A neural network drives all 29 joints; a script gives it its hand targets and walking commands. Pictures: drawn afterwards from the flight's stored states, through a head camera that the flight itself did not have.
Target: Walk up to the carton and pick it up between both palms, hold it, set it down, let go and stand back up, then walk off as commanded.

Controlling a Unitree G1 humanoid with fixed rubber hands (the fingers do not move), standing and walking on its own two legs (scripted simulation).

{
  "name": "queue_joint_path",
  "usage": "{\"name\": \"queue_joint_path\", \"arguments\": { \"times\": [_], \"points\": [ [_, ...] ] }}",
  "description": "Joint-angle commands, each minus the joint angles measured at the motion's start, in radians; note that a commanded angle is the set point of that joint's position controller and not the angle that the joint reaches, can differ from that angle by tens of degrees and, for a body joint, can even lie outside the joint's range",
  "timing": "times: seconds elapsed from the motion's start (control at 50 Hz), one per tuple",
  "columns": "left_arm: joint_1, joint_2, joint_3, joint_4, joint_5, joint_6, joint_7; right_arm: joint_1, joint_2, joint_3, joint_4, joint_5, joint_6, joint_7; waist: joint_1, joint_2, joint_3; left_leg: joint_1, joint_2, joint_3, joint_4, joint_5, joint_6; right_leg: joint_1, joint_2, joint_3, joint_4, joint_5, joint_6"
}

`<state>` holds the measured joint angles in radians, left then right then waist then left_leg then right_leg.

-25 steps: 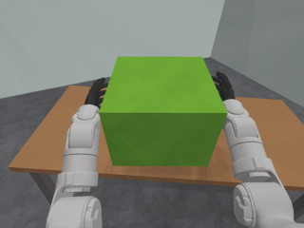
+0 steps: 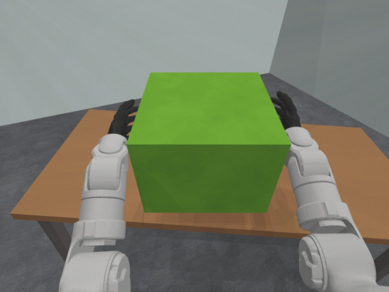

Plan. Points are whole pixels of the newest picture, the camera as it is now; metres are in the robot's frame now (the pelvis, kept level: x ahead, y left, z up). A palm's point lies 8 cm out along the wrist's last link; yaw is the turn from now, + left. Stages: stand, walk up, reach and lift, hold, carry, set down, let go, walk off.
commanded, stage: hold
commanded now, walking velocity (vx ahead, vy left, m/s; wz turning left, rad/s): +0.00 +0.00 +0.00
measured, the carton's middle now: (204, 138) +0.39 -0.01 +0.16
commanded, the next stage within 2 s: set down in 1.72 s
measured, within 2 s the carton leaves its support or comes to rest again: neither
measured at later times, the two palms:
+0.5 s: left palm (119, 137) +0.35 +0.16 +0.19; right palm (288, 129) +0.37 -0.18 +0.21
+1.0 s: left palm (119, 137) +0.35 +0.16 +0.19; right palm (289, 129) +0.37 -0.18 +0.21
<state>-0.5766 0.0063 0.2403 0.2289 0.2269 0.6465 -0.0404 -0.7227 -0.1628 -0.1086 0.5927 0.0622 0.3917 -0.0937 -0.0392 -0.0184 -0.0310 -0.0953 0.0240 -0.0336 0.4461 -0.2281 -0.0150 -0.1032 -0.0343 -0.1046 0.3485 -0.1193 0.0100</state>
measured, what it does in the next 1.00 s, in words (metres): stands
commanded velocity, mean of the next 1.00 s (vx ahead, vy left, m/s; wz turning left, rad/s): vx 0.00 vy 0.00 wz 0.00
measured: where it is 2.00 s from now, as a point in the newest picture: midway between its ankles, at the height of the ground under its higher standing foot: outside the picture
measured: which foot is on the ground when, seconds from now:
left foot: down 0.00-1.00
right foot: down 0.00-1.00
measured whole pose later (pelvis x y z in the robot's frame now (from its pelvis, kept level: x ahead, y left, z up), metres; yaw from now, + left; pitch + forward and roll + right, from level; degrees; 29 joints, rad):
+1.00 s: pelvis +0.00 +0.00 +0.00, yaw +0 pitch -7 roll -1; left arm -0.58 0.01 0.24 0.23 0.23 0.65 -0.04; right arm -0.72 -0.16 -0.11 0.59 0.06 0.39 -0.09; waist -0.04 -0.02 -0.03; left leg -0.10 0.02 -0.03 0.45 -0.23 -0.01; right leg -0.10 -0.03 -0.10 0.35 -0.12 0.01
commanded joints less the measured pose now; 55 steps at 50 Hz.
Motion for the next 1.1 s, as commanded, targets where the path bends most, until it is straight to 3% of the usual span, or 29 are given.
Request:
{"name": "queue_joint_path", "arguments": {
  "times": [0.0, 0.02, 0.12, 0.14, 0.16, 0.18, 0.24, 0.28, 0.38, 0.42, 0.52, 0.54, 0.6, 0.62, 0.64, 0.68, 0.7, 0.74, 0.84, 0.86, 0.96, 1.02, 1.08],
  "points": [
    [-0.736, -0.498, -0.328, -0.204, -0.139, -0.055, -0.165, -0.648, 0.637, 0.307, -0.235, 0.158, -0.074, 0.17, -0.009, 0.027, -0.294, -0.129, -0.086, 0.023, -0.206, 0.171, -0.01, 0.31, 0.079, 0.049, -0.054, 0.067, -0.014],
    [-0.753, -0.513, -0.338, -0.208, -0.144, -0.054, -0.165, -0.658, 0.635, 0.295, -0.231, 0.156, -0.078, 0.172, -0.021, 0.03, -0.303, -0.124, -0.08, 0.014, -0.205, 0.161, -0.011, 0.3, 0.083, 0.052, -0.055, 0.057, -0.019],
    [-0.745, -0.498, -0.317, -0.19, -0.134, -0.055, -0.167, -0.647, 0.643, 0.29, -0.214, 0.145, -0.073, 0.173, -0.008, 0.017, -0.256, -0.146, -0.085, 0.022, -0.217, 0.133, -0.003, 0.293, 0.078, 0.051, -0.057, 0.037, -0.015],
    [-0.739, -0.5, -0.324, -0.221, -0.133, -0.057, -0.167, -0.634, 0.648, 0.308, -0.228, 0.163, -0.075, 0.174, 0.001, 0.032, -0.274, -0.126, -0.081, 0.018, -0.204, 0.18, -0.008, 0.306, 0.081, 0.053, -0.051, 0.068, -0.016],
    [-0.757, -0.509, -0.328, -0.23, -0.144, -0.059, -0.162, -0.656, 0.65, 0.318, -0.254, 0.165, -0.081, 0.171, -0.004, 0.011, -0.312, -0.126, -0.086, 0.022, -0.204, 0.159, -0.002, 0.313, 0.081, 0.056, -0.058, 0.065, -0.016],
    [-0.746, -0.506, -0.322, -0.184, -0.133, -0.055, -0.163, -0.658, 0.636, 0.298, -0.218, 0.155, -0.074, 0.172, -0.005, 0.03, -0.269, -0.136, -0.084, 0.017, -0.212, 0.14, -0.008, 0.285, 0.083, 0.05, -0.061, 0.025, -0.02],
    [-0.751, -0.504, -0.33, -0.222, -0.144, -0.058, -0.169, -0.645, 0.648, 0.308, -0.241, 0.163, -0.078, 0.169, -0.017, 0.025, -0.294, -0.125, -0.089, 0.027, -0.204, 0.187, -0.011, 0.317, 0.08, 0.049, -0.055, 0.076, -0.011],
    [-0.753, -0.5, -0.332, -0.239, -0.149, -0.063, -0.161, -0.657, 0.652, 0.326, -0.269, 0.166, -0.083, 0.166, -0.005, 0.014, -0.321, -0.123, -0.089, 0.025, -0.202, 0.187, -0.006, 0.321, 0.082, 0.049, -0.055, 0.075, -0.01],
    [-0.734, -0.498, -0.329, -0.209, -0.146, -0.055, -0.164, -0.652, 0.649, 0.319, -0.259, 0.162, -0.073, 0.162, -0.008, 0.006, -0.289, -0.135, -0.091, 0.026, -0.206, 0.18, -0.004, 0.317, 0.079, 0.055, -0.062, 0.074, -0.013],
    [-0.761, -0.517, -0.359, -0.23, -0.17, -0.065, -0.156, -0.661, 0.652, 0.312, -0.269, 0.173, -0.079, 0.162, -0.021, 0.03, -0.316, -0.126, -0.085, 0.018, -0.196, 0.19, -0.014, 0.292, 0.081, 0.053, -0.056, 0.075, -0.014],
    [-0.717, -0.497, -0.321, -0.186, -0.14, -0.051, -0.164, -0.655, 0.643, 0.314, -0.254, 0.163, -0.073, 0.163, -0.004, 0.014, -0.278, -0.135, -0.091, 0.028, -0.205, 0.184, -0.002, 0.308, 0.077, 0.053, -0.064, 0.073, -0.01],
    [-0.743, -0.496, -0.332, -0.233, -0.148, -0.061, -0.162, -0.647, 0.653, 0.324, -0.261, 0.169, -0.075, 0.166, -0.006, 0.027, -0.298, -0.126, -0.091, 0.024, -0.197, 0.197, -0.008, 0.309, 0.077, 0.049, -0.053, 0.081, -0.01],
    [-0.738, -0.503, -0.338, -0.22, -0.148, -0.055, -0.162, -0.633, 0.636, 0.303, -0.232, 0.161, -0.07, 0.163, -0.022, 0.016, -0.291, -0.13, -0.086, 0.022, -0.2, 0.18, -0.009, 0.303, 0.08, 0.056, -0.055, 0.081, -0.016],
    [-0.734, -0.504, -0.333, -0.211, -0.145, -0.054, -0.164, -0.643, 0.638, 0.313, -0.252, 0.171, -0.071, 0.165, -0.01, 0.023, -0.289, -0.125, -0.087, 0.021, -0.201, 0.179, -0.007, 0.306, 0.079, 0.053, -0.056, 0.066, -0.013],
    [-0.753, -0.514, -0.348, -0.241, -0.153, -0.059, -0.16, -0.652, 0.642, 0.313, -0.254, 0.17, -0.077, 0.164, -0.02, 0.035, -0.304, -0.125, -0.086, 0.02, -0.195, 0.198, -0.011, 0.301, 0.079, 0.05, -0.052, 0.079, -0.015],
    [-0.747, -0.5, -0.331, -0.219, -0.154, -0.059, -0.161, -0.65, 0.655, 0.315, -0.254, 0.166, -0.073, 0.16, -0.015, 0.006, -0.299, -0.13, -0.089, 0.024, -0.201, 0.177, -0.003, 0.309, 0.077, 0.057, -0.057, 0.072, -0.011],
    [-0.76, -0.494, -0.335, -0.228, -0.156, -0.062, -0.16, -0.644, 0.652, 0.313, -0.26, 0.166, -0.076, 0.163, -0.021, 0.027, -0.317, -0.129, -0.09, 0.027, -0.201, 0.18, -0.007, 0.316, 0.074, 0.059, -0.062, 0.083, -0.013],
    [-0.735, -0.498, -0.323, -0.221, -0.141, -0.056, -0.165, -0.654, 0.644, 0.319, -0.251, 0.172, -0.071, 0.164, -0.001, 0.017, -0.291, -0.128, -0.087, 0.021, -0.199, 0.179, -0.003, 0.305, 0.08, 0.055, -0.054, 0.072, -0.015],
    [-0.758, -0.507, -0.345, -0.224, -0.147, -0.058, -0.162, -0.646, 0.639, 0.302, -0.242, 0.166, -0.072, 0.168, -0.025, 0.041, -0.304, -0.122, -0.087, 0.014, -0.197, 0.172, -0.014, 0.298, 0.079, 0.054, -0.052, 0.057, -0.013],
    [-0.724, -0.511, -0.334, -0.214, -0.144, -0.054, -0.161, -0.648, 0.641, 0.321, -0.255, 0.165, -0.073, 0.165, -0.011, 0.011, -0.303, -0.125, -0.088, 0.022, -0.201, 0.184, -0.005, 0.314, 0.08, 0.053, -0.056, 0.079, -0.015],
    [-0.757, -0.507, -0.339, -0.207, -0.156, -0.064, -0.16, -0.666, 0.657, 0.314, -0.251, 0.168, -0.077, 0.167, -0.007, 0.019, -0.298, -0.144, -0.089, 0.02, -0.206, 0.15, -0.001, 0.29, 0.076, 0.055, -0.053, 0.05, -0.014],
    [-0.742, -0.511, -0.344, -0.2, -0.146, -0.055, -0.162, -0.623, 0.627, 0.296, -0.201, 0.158, -0.066, 0.169, -0.024, 0.036, -0.257, -0.125, -0.081, 0.012, -0.202, 0.164, -0.015, 0.268, 0.085, 0.054, -0.058, 0.041, -0.022],
    [-0.734, -0.505, -0.328, -0.211, -0.141, -0.054, -0.167, -0.629, 0.646, 0.313, -0.228, 0.16, -0.072, 0.168, -0.013, 0.008, -0.289, -0.146, -0.086, 0.021, -0.21, 0.163, -0.002, 0.316, 0.079, 0.059, -0.054, 0.075, -0.019]
  ]
}}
